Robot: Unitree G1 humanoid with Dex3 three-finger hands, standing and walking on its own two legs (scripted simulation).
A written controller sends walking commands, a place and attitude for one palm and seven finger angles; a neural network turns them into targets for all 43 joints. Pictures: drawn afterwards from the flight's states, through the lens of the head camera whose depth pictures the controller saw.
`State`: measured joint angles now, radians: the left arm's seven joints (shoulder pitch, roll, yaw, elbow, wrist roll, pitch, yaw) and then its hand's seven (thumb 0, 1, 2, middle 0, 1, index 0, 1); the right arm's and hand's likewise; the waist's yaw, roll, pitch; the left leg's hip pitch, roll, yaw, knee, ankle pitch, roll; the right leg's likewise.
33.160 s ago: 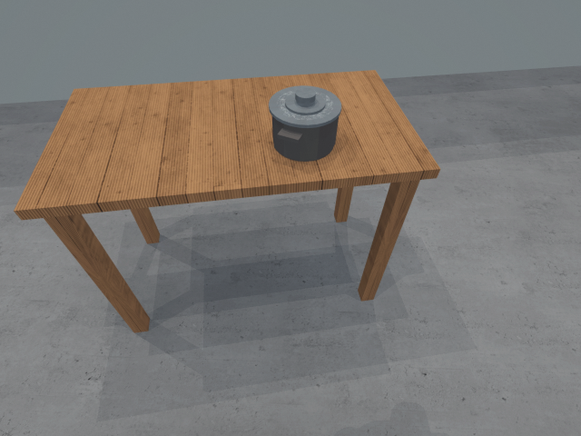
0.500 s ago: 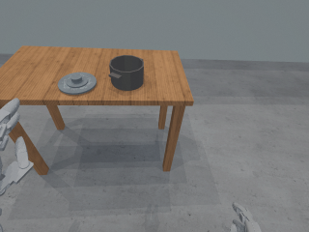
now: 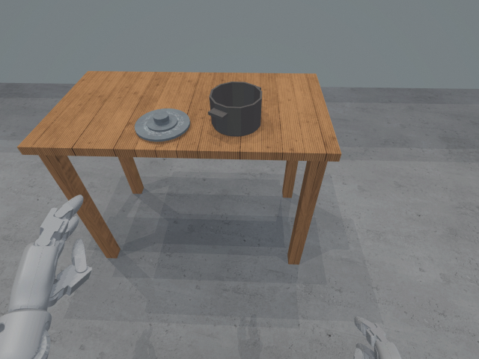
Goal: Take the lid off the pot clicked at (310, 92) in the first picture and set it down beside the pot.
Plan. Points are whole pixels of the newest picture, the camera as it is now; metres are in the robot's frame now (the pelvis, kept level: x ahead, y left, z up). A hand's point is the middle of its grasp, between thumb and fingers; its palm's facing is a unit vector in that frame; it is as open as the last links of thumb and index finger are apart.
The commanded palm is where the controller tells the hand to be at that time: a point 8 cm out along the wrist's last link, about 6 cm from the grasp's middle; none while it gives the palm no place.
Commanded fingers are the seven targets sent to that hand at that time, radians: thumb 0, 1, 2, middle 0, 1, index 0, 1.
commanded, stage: stop stepping back and stand still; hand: left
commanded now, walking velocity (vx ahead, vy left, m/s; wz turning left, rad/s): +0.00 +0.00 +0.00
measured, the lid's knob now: (161, 117) +0.79 +0.29 -0.02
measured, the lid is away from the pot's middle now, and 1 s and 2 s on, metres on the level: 0.24 0.24 0.24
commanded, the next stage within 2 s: let the arm hang, fingers relaxed in 0.50 s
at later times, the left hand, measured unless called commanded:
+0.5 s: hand out of the picture +0.04 +0.21 -0.15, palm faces +0.02 -0.96 -0.27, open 7.3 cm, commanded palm none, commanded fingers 0.00 0.90 0.90 -0.20 -0.30 -0.20 -0.30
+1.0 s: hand out of the picture +0.06 +0.17 -0.16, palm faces +0.04 -0.98 -0.20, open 7.3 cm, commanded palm none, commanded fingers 0.00 0.90 0.90 -0.20 -0.30 -0.20 -0.30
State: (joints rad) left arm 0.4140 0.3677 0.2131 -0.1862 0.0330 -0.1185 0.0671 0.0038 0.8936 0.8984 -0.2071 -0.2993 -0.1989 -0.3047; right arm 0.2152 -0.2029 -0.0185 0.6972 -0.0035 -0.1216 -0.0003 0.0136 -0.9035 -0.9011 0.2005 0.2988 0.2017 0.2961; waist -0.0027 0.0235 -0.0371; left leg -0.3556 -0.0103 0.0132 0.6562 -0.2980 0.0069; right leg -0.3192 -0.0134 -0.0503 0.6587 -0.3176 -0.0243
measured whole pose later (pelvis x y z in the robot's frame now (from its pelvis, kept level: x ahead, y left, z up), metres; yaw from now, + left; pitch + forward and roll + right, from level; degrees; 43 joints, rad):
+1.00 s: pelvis +0.05 +0.00 +0.02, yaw +1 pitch -1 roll +0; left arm 0.25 0.15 0.02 1.09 0.01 0.00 0.04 0.01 0.93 0.90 -0.21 -0.30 -0.20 -0.30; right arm 0.27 -0.14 -0.04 1.08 -0.01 0.01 -0.04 0.01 -0.92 -0.90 0.20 0.30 0.20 0.30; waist -0.02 0.00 0.06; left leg -0.18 0.04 0.06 0.49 -0.30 -0.01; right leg -0.13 0.02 0.01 0.46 -0.32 -0.01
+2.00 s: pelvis +0.05 +0.00 +0.02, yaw +0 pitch -1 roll +0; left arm 0.27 0.14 0.02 1.12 0.01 0.00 0.05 0.01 0.92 0.90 -0.20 -0.30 -0.20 -0.30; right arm 0.28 -0.12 -0.04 1.11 -0.01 0.01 -0.05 0.01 -0.92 -0.90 0.20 0.30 0.20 0.30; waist -0.02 0.00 0.06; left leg -0.15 0.03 0.07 0.46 -0.30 0.00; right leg -0.12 0.01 0.03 0.44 -0.31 0.00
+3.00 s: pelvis +0.04 +0.00 +0.02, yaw +0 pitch -1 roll +0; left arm 0.28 0.12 0.02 1.13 0.01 0.00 0.05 0.01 0.92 0.90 -0.20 -0.30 -0.20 -0.30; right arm 0.29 -0.11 -0.03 1.12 -0.01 0.00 -0.05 0.01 -0.91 -0.90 0.20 0.30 0.20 0.30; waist -0.02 0.00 0.07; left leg -0.16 0.03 0.07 0.45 -0.28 0.00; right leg -0.13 0.01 0.03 0.44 -0.30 0.00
